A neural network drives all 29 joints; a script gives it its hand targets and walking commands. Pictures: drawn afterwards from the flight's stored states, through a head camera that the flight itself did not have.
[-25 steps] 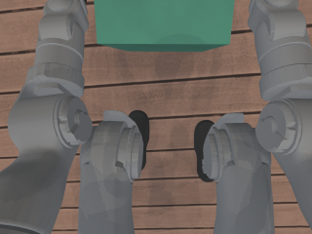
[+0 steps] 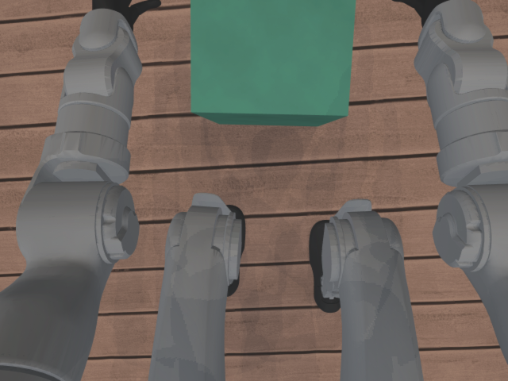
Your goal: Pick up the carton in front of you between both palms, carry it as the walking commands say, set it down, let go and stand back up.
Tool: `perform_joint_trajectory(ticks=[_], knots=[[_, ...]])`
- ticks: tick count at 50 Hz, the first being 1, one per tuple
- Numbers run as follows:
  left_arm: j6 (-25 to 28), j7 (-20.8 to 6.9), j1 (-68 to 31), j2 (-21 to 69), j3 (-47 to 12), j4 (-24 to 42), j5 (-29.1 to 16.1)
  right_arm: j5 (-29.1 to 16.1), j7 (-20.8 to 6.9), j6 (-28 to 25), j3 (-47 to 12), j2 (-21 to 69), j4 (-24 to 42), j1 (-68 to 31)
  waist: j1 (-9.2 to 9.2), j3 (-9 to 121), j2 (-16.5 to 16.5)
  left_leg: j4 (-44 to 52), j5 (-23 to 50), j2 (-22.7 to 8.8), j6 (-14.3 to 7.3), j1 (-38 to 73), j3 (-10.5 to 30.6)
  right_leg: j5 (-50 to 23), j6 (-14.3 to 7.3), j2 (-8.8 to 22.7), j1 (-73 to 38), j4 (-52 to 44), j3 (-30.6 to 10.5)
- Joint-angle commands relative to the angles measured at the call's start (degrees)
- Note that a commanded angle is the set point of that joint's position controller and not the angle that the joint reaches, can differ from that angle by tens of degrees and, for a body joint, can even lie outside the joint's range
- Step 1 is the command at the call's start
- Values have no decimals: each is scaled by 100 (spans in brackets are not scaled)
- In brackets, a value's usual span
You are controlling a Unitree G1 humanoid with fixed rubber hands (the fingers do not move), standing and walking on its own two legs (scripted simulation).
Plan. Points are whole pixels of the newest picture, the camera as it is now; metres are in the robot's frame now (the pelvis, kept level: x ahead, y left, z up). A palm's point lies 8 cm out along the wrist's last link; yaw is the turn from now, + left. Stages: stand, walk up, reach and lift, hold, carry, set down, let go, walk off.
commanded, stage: set down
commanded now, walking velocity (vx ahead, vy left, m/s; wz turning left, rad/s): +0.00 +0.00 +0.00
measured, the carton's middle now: (270, 60) +0.54 +0.04 -0.29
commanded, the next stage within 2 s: let go in 0.74 s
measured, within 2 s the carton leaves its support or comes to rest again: neither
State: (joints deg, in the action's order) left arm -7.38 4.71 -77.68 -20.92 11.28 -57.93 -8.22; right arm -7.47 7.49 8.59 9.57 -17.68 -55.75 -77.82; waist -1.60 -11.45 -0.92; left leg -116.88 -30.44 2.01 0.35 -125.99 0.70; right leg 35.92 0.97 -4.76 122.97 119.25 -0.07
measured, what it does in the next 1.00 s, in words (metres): rises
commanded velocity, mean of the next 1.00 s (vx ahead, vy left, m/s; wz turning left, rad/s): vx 0.00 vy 0.00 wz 0.00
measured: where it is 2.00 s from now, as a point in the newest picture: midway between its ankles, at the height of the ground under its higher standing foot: (276, 273)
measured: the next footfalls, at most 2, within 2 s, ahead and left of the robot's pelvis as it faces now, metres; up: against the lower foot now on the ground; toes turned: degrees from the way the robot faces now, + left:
none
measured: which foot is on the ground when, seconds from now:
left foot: down 0.00-1.00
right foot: down 0.00-1.00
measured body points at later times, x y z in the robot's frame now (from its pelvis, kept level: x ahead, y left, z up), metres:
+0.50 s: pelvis +0.02 +0.00 +0.13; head +0.35 +0.02 +0.44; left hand +0.56 +0.24 +0.02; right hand +0.57 -0.17 +0.02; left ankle +0.12 +0.12 -0.38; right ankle +0.09 -0.11 -0.38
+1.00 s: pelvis +0.06 +0.01 +0.26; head +0.34 +0.02 +0.61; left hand +0.50 +0.24 +0.14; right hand +0.52 -0.18 +0.14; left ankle +0.12 +0.12 -0.38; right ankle +0.09 -0.11 -0.38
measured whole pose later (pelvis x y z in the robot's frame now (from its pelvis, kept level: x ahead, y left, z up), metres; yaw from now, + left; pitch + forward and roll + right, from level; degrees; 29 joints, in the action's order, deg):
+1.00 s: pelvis +0.06 +0.01 +0.26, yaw +0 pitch +43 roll -1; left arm -8.0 -2.2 -47.2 -13.6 16.5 -42.2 6.0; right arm 5.3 0.7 8.4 15.1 -11.3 -41.4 -47.2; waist -0.9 4.3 -0.5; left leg -55.9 -16.0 1.9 -0.5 -82.5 1.9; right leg 19.5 0.9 -3.1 80.0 56.9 -2.6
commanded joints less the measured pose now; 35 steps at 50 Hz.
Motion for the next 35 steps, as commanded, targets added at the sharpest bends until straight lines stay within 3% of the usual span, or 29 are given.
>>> perform_joint_trajectory(ticks=[1, 7, 17, 35], knots=[[69, -45, -1324, -610, 237, 480, 203, 181, -58, -96, 248, -586, 428, -1329, -58, 6368, 133, 1131, 1628, 54, 48, 3794, -280, -1363, 57, 3, -2342, -1527, 264], [56, -123, -1136, -550, 403, 569, 388, 325, -164, -98, 377, -519, 492, -1160, -79, 6759, 103, 1726, 1789, 93, 80, 4106, -272, -1552, 90, -44, -2616, -2084, 306], [-216, -231, -827, -660, 402, 1440, 345, 299, -214, 137, 388, -648, 1360, -888, -72, 8018, 96, 2681, 2637, 175, 114, 5527, -302, -2229, 106, -127, -3656, -3076, 371], [-49, -474, -71, -285, 751, 1344, 815, 681, -528, -54, 715, -376, 1176, -92, -27, 7288, 106, 4850, 3129, 127, 141, 6820, -151, -2802, 203, -9, -4878, -5276, 171]])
